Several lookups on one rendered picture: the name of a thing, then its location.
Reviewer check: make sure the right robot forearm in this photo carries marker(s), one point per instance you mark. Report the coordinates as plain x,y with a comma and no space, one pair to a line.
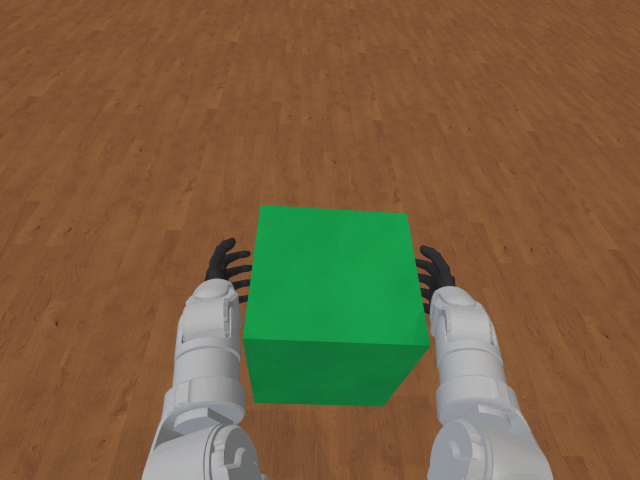
471,374

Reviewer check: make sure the robot right upper arm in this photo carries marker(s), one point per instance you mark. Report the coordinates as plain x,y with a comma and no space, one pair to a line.
468,449

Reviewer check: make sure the robot left upper arm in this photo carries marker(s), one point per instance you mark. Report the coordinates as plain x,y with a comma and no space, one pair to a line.
220,452

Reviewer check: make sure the left robot forearm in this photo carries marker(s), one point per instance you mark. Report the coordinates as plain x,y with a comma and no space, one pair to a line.
206,388

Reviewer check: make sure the robot left hand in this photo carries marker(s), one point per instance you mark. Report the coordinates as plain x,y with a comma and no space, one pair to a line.
219,262

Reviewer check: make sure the robot right hand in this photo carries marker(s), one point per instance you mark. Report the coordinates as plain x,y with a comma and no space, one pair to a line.
439,271

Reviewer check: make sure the carton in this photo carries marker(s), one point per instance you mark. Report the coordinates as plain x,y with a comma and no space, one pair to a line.
335,313

